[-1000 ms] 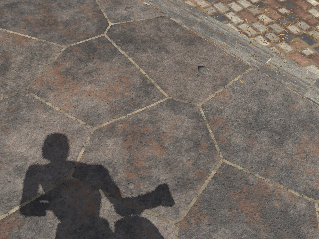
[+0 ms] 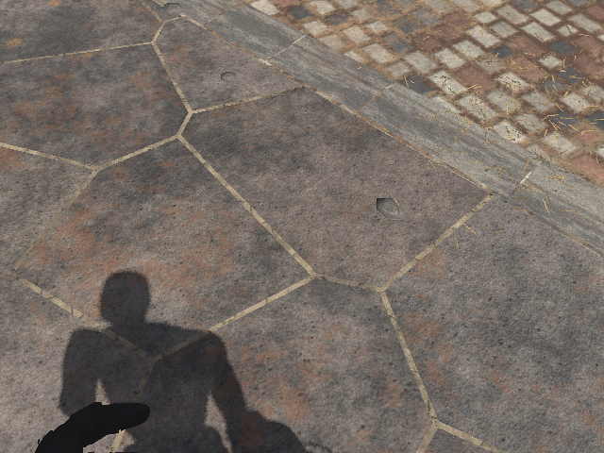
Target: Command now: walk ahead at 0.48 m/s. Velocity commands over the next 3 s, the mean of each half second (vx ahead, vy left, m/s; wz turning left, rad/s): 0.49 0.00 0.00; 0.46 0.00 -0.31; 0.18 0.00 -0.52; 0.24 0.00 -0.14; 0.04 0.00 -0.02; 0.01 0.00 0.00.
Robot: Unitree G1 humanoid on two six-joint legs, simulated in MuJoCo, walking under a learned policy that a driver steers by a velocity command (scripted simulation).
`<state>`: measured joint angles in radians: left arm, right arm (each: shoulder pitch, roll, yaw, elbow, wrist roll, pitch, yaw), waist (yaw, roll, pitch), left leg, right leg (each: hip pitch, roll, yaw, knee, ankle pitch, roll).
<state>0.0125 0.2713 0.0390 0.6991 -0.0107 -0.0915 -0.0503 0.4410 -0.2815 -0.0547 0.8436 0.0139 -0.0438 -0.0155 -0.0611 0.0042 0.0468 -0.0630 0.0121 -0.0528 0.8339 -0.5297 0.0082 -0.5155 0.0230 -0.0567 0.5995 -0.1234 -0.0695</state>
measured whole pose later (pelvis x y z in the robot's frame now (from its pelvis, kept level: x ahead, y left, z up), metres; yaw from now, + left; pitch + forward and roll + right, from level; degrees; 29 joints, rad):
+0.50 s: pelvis +0.29 +0.03 +0.01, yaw +0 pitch +2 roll -2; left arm 0.39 0.30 0.05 0.90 -0.02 -0.04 0.00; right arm 0.04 -0.25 -0.02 0.68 0.01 -0.09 0.04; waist 0.08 0.02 0.02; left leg -0.50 0.03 0.02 0.48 -0.01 0.06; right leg 0.06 0.03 -0.03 0.34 -0.43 -0.02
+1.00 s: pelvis +0.56 +0.01 +0.01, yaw -12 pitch +2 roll +2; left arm 0.09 0.26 0.05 0.72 -0.01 -0.04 -0.06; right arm 0.29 -0.28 -0.06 0.86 0.01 -0.05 -0.03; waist -0.06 -0.03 0.04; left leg 0.07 0.00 0.24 0.33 -0.41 -0.01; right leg -0.57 -0.03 -0.04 0.58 -0.02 -0.06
